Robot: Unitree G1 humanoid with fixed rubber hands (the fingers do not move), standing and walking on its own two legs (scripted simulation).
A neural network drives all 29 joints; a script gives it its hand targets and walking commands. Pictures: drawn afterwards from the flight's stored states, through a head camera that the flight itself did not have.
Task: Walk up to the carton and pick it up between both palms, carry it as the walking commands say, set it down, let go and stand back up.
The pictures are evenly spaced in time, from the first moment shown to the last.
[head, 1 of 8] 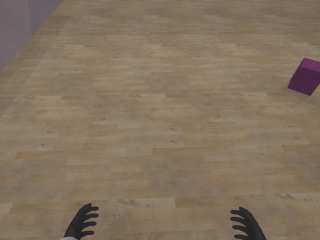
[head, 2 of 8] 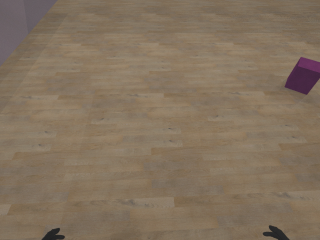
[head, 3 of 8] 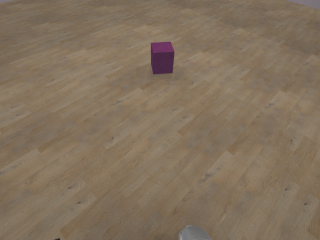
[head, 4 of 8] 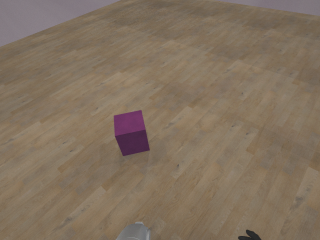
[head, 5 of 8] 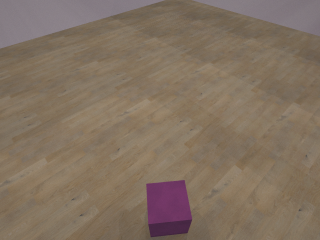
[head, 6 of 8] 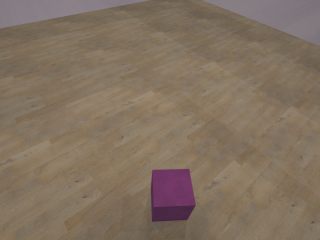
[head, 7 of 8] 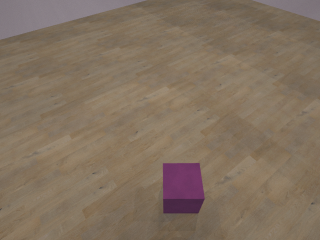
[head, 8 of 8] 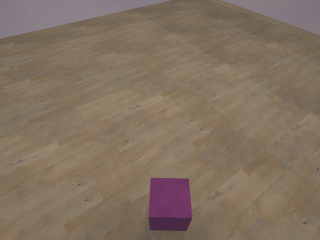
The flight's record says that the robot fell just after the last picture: no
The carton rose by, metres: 0.00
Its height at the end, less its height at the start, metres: +0.00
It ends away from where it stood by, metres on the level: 0.00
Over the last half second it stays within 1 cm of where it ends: yes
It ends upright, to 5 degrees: yes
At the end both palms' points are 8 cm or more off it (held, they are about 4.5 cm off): yes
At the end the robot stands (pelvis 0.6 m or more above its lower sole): yes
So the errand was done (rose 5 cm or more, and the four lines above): no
